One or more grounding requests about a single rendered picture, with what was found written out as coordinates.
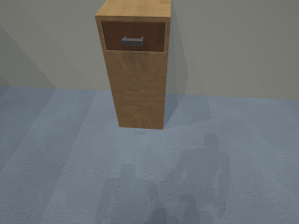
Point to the drawer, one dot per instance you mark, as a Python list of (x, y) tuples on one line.
[(153, 33)]

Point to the handle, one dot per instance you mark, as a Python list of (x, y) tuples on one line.
[(132, 41)]

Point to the cabinet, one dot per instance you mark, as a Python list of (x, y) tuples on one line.
[(137, 78)]

